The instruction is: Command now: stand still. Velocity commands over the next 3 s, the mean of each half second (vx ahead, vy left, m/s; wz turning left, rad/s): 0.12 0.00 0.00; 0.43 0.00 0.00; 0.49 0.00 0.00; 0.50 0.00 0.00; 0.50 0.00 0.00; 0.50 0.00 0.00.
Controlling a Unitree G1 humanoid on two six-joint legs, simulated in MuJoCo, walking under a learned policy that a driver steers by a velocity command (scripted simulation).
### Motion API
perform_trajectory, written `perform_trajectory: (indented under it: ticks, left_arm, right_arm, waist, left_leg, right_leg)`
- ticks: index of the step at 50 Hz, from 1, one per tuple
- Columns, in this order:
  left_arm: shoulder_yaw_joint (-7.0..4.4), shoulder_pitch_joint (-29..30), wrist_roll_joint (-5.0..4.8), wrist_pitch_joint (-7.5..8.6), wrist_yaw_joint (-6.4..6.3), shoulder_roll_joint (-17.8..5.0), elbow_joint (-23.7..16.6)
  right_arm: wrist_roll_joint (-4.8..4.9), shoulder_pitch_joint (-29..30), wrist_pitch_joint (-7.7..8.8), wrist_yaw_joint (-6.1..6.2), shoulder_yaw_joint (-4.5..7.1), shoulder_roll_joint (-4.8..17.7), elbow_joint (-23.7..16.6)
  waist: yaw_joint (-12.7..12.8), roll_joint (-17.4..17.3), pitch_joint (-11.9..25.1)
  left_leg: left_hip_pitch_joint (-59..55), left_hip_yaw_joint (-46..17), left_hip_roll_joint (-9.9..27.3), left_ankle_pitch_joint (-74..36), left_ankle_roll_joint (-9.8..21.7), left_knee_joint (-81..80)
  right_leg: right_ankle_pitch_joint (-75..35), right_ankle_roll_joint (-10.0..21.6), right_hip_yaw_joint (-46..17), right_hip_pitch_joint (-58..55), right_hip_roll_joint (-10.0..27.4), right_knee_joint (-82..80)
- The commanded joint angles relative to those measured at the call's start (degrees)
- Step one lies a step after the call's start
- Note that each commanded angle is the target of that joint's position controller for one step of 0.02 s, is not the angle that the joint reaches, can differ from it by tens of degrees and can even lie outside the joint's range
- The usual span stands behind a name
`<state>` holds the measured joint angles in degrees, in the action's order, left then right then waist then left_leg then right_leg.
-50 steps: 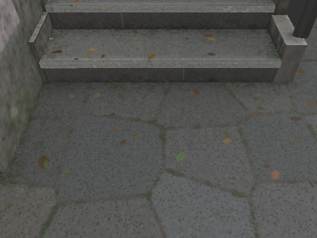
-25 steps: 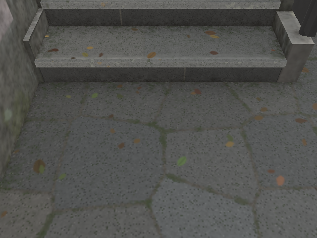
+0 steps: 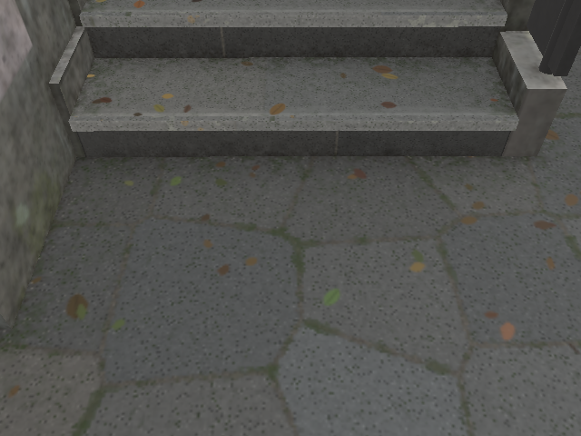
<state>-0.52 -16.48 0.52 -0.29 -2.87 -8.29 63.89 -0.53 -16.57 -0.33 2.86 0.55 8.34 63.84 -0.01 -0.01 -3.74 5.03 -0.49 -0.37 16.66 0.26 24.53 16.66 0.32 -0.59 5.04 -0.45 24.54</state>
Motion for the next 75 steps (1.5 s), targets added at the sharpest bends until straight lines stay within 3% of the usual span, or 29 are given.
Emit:
perform_trajectory:
  ticks: [1, 11, 14, 16, 18, 21, 25, 30, 32, 33, 34, 35, 36, 37, 40, 44, 47, 49, 50, 51, 52, 53, 54, 55, 57, 60, 68, 72, 75]
  left_arm:
    - [-0.34, -3.9, 0.02, 0.23, -0.04, -4.0, 0.2]
    - [0.28, -5.1, 0.01, 0.35, 0.23, -3.1, 1.8]
    - [-0.44, -6.3, 0.1, -0.16, 0.43, -4.6, 1.6]
    - [-0.66, -6.4, 0.4, -0.55, 0.81, -4.5, 0.5]
    - [-0.54, -6.7, 0.43, -0.07, 0.98, -3.4, -0.5]
    - [-1.13, -7.2, 0.38, 1.07, 1.49, -4.7, -1.7]
    - [-1.71, -8.4, -0.01, 2.32, 1.76, -5.5, -2.7]
    - [-3.6, -15.2, 0.11, 3.44, 1.74, -9.9, -0.8]
    - [-3.62, -9.3, 0.28, 3.84, 1.87, -9.3, -2.6]
    - [-3.21, -0.1, 0.14, 4.51, 2.11, -8.0, -6.0]
    - [-2.77, 4.3, -0.24, 5.87, 2.75, -5.0, -9.4]
    - [-3.19, 4.9, 1.81, 5.94, 2.86, -7.6, -9.3]
    - [-3.29, 5.4, 2.0, 5.68, 2.88, -7.0, -9.4]
    - [-3.04, 6.1, 0.99, 5.73, 3.17, -5.9, -9.7]
    - [-2.67, 10.3, 0.68, 4.6, 4.23, -4.5, -12.9]
    - [-1.21, 15.3, 0.6, 3.48, 5.4, -2.5, -16.5]
    - [-2.44, 9.9, 0.31, 3.02, 4.28, -6.7, -15.0]
    - [-4.02, -3.8, 0.23, 3.35, 3.36, -9.7, -10.1]
    - [-4.93, -10.1, 0.98, 3.44, 2.78, -11.8, -7.9]
    - [-5.81, -14.7, 2.29, 3.64, 2.75, -16.6, -7.3]
    - [-5.69, -12.0, 1.65, 3.48, 3.55, -17.1, -7.9]
    - [-5.25, -3.7, 0.04, 3.68, 3.81, -14.6, -9.1]
    - [-4.13, 0.9, -0.33, 4.21, 4.05, -10.4, -10.2]
    - [-3.53, 2.1, 0.13, 4.87, 4.13, -8.5, -9.7]
    - [-2.49, 0.8, 0.34, 5.9, 3.6, -6.4, -8.2]
    - [-2.3, -3.9, 0.16, 6.97, 3.31, -7.4, -6.1]
    - [-1.46, -13.4, -0.18, 6.72, 2.86, -7.5, -4.1]
    - [-1.26, -17.0, 0.5, 6.5, 2.21, -7.8, -2.9]
    - [-1.48, -16.5, 1.05, 6.31, 1.71, -8.9, -2.4]
  right_arm:
    - [-0.02, -4.0, 0.23, 0.04, 0.33, 4.0, 0.2]
    - [-0.02, -5.2, 0.35, -0.23, -0.29, 3.0, 1.8]
    - [-0.12, -6.3, -0.15, -0.43, 0.42, 4.5, 1.6]
    - [-0.43, -6.4, -0.54, -0.81, 0.62, 4.4, 0.4]
    - [-0.46, -6.6, -0.04, -0.98, 0.48, 3.3, -0.5]
    - [-0.42, -6.7, 1.16, -1.51, 1.0, 4.3, -1.9]
    - [-0.17, -5.3, 2.69, -1.98, 1.2, 4.0, -4.0]
    - [-1.32, -1.2, 5.66, -3.11, 1.15, 3.2, -7.9]
    - [-0.61, -9.2, 6.84, -3.34, 1.52, 3.4, -5.7]
    - [-0.24, -20.1, 7.24, -3.14, 2.16, 4.8, -2.2]
    - [-0.35, -29.4, 7.09, -2.42, 4.58, 12.8, 1.3]
    - [-0.48, -28.7, 6.1, -2.29, 4.07, 10.7, 1.5]
    - [-1.19, -25.1, 5.64, -2.55, 3.36, 8.8, -0.1]
    - [-1.85, -21.6, 5.34, -2.66, 2.92, 8.0, -1.1]
    - [-1.13, -16.4, 5.83, -2.38, 1.51, 6.3, -2.0]
    - [-0.36, -11.4, 6.85, -1.6, 0.66, 6.9, -2.7]
    - [0.35, -12.5, 7.59, -1.46, 0.98, 9.9, -2.5]
    - [0.4, -10.7, 7.17, -1.33, 1.32, 11.5, -2.8]
    - [0.18, -10.8, 6.94, -1.57, 1.29, 11.3, -2.9]
    - [-0.51, -13.5, 6.61, -1.9, 0.36, 5.7, -4.0]
    - [1.25, -19.5, 6.15, -2.42, 0.74, 4.3, -4.4]
    - [0.14, -14.8, 5.74, -2.43, 1.18, 7.1, -5.8]
    - [-0.58, -9.2, 5.71, -2.86, 1.55, 8.4, -7.2]
    - [-0.8, -7.6, 5.6, -3.06, 1.61, 7.5, -7.5]
    - [-1.55, -8.5, 4.26, -3.72, 1.44, 5.5, -7.4]
    - [-1.55, -5.4, 3.06, -4.14, 1.65, 5.0, -8.7]
    - [-0.65, 14.6, 2.84, -4.86, 1.37, 4.8, -15.3]
    - [-0.59, 20.6, 3.16, -4.81, 1.2, 5.0, -17.3]
    - [-0.57, 21.2, 3.84, -4.65, 1.46, 5.7, -18.4]
  waist:
    - [0.0, 0.0, -2.2]
    - [0.0, 0.0, -3.1]
    - [0.0, 0.0, -2.9]
    - [0.0, 0.0, -7.6]
    - [0.1, 0.1, -8.7]
    - [0.2, 0.3, -5.1]
    - [0.8, 1.9, -6.0]
    - [2.4, 9.0, -7.5]
    - [-2.7, 6.5, -6.8]
    - [-9.0, -0.1, -5.6]
    - [-11.6, -18.2, -3.2]
    - [-9.4, -13.5, -4.8]
    - [-7.5, -5.5, -4.9]
    - [-6.0, -2.9, -4.1]
    - [-2.5, -4.9, -5.1]
    - [0.7, -5.4, -6.7]
    - [3.5, -7.6, -0.8]
    - [10.0, -6.4, 6.4]
    - [12.1, -5.2, 9.2]
    - [10.5, 6.0, 14.2]
    - [5.7, 11.4, 18.7]
    - [3.1, 5.4, 9.6]
    - [2.6, 1.2, 3.4]
    - [0.8, -1.6, 0.2]
    - [-2.1, -0.6, 0.0]
    - [-2.6, 1.2, -1.0]
    - [2.4, 2.9, -2.8]
    - [4.2, 3.6, -3.2]
    - [3.1, 4.0, -3.1]
  left_leg:
    - [2.5, -3.3, 4.5, -13.6, 1.6, -4.0]
    - [5.1, -3.8, 4.3, -7.3, 1.5, -5.2]
    - [7.8, -3.1, 1.7, 14.3, 3.2, -3.6]
    - [13.1, -4.9, 1.7, 26.2, 4.8, -2.9]
    - [14.5, -6.9, 2.5, 25.1, 5.5, -1.8]
    - [13.3, -8.9, 2.8, 22.4, 6.3, -1.2]
    - [14.9, -8.3, 1.5, 19.3, 6.6, 1.0]
    - [22.6, 1.6, -1.5, 8.9, 6.0, 11.3]
    - [11.2, -0.1, -1.0, 7.8, 6.6, 5.3]
    - [-4.4, -7.6, 1.3, 6.6, 8.2, -2.8]
    - [-21.8, -26.5, 12.5, -5.3, 12.0, -9.4]
    - [-23.7, -30.4, 19.4, -23.7, 13.3, -7.9]
    - [-22.4, -25.7, 18.8, -29.3, 13.6, -5.6]
    - [-20.7, -22.1, 17.6, -31.8, 13.5, -6.1]
    - [-12.8, -13.0, 12.3, -31.8, 10.7, -11.8]
    - [-0.7, -4.1, 8.1, -39.9, 8.7, -16.2]
    - [-0.8, -2.5, 10.2, -62.0, 7.8, -8.8]
    - [-1.7, -1.6, 9.4, -62.0, 6.2, 9.1]
    - [3.9, -0.9, 7.1, -50.4, 6.0, 21.8]
    - [13.2, 2.1, 0.7, -7.4, 5.7, 45.2]
    - [25.6, -3.3, -5.9, 11.9, 5.6, 60.0]
    - [29.3, -4.3, -0.9, 5.2, 6.2, 59.4]
    - [29.4, -3.1, 1.3, 0.9, 6.5, 56.2]
    - [27.4, -3.2, 3.1, -0.6, 6.4, 52.9]
    - [21.9, -3.2, 5.2, -0.8, 5.4, 47.2]
    - [24.1, -0.9, 6.0, -3.3, 4.0, 41.4]
    - [32.8, 4.0, 5.3, -18.3, 1.5, 19.2]
    - [33.5, 5.3, 3.4, -16.9, 2.4, 12.3]
    - [31.1, 5.6, 2.0, -11.3, 4.5, 8.5]
  right_leg:
    - [-13.7, 1.6, -3.4, 2.5, 4.5, -4.0]
    - [-7.4, 1.5, -3.8, 5.2, 4.4, -5.3]
    - [14.4, 3.2, -3.2, 7.9, 1.7, -3.8]
    - [26.4, 4.9, -5.0, 13.2, 1.8, -3.1]
    - [25.3, 5.6, -7.1, 14.4, 2.7, -2.1]
    - [23.3, 6.6, -9.9, 12.5, 3.5, -2.2]
    - [23.2, 8.3, -13.7, 9.9, 4.6, -4.1]
    - [16.7, 14.7, -27.6, 0.7, 13.9, -9.7]
    - [3.7, 13.1, -22.4, 8.3, 11.8, -2.5]
    - [-8.1, 9.6, -12.5, 19.9, 6.0, 9.1]
    - [-6.1, 5.1, 1.8, 36.7, -3.8, 31.9]
    - [11.8, 4.7, 3.1, 46.5, -2.1, 41.1]
    - [11.6, 4.9, 1.6, 47.9, 0.7, 45.4]
    - [9.3, 4.7, 1.5, 47.9, 1.8, 47.2]
    - [3.9, 4.3, 4.1, 44.1, 2.3, 41.7]
    - [-7.5, 4.6, 7.7, 28.6, -0.3, 19.2]
    - [-11.2, 6.5, 10.0, 11.4, -4.7, 13.7]
    - [-14.1, 8.2, 7.6, -2.6, -5.2, 7.3]
    - [-10.5, 9.2, 4.4, -11.2, -1.6, 5.6]
    - [-4.6, 12.5, -14.0, -18.5, 14.1, 5.2]
    - [1.5, 19.7, -42.7, -21.2, 23.5, -7.3]
    - [11.6, 18.8, -38.2, -11.9, 21.7, -12.0]
    - [11.0, 17.6, -30.6, -3.6, 19.7, -13.6]
    - [4.3, 16.2, -25.0, 2.2, 17.4, -14.8]
    - [-5.0, 14.0, -16.5, 8.6, 13.8, -16.1]
    - [-13.0, 13.5, -10.2, 8.9, 11.7, -17.7]
    - [-24.8, 9.9, -3.6, -1.3, 9.1, -18.3]
    - [-31.5, 10.6, -3.2, -9.2, 10.8, -15.6]
    - [-40.3, 11.0, -2.9, -13.8, 12.8, -11.6]
